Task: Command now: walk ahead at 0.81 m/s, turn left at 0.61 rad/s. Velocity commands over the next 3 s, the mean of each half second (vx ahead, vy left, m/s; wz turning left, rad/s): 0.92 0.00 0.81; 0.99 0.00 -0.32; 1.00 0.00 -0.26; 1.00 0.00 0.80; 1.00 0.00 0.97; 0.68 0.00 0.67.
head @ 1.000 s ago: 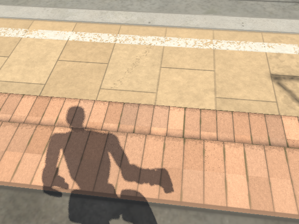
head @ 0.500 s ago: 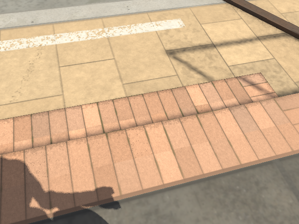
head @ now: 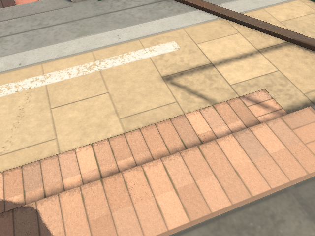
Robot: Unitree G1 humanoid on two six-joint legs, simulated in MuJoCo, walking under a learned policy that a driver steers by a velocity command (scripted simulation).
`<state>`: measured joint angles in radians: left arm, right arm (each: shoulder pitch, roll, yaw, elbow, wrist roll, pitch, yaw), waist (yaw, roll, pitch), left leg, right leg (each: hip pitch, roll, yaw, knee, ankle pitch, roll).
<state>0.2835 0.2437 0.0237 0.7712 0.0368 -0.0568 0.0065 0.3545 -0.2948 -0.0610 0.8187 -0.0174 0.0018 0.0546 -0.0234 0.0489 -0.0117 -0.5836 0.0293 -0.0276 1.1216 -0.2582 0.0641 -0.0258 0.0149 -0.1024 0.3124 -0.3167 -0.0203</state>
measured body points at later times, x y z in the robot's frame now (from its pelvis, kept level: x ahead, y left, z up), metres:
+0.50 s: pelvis +0.36 +0.11 -0.01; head +0.38 +0.11 +0.44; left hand +0.44 +0.40 -0.09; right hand +0.50 -0.15 -0.14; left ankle +0.32 +0.10 -0.74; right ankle +0.49 -0.05 -0.65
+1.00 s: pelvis +0.80 +0.26 -0.03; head +0.81 +0.26 +0.42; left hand +0.63 +0.49 -0.16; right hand +1.12 +0.14 -0.08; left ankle +0.93 +0.50 -0.71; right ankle +0.71 +0.15 -0.74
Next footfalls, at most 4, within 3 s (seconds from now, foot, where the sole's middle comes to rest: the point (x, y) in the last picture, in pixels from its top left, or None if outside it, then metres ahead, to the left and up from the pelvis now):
0.30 left None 0.36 0.12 -0.78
0.72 right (132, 187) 0.75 0.16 -0.78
1.16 left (78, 165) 1.00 0.50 -0.96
1.54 right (124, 124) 1.44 0.28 -1.14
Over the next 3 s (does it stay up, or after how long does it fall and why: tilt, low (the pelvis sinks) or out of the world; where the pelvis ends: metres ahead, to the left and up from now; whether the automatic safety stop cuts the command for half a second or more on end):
stays up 2.20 1.09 -0.36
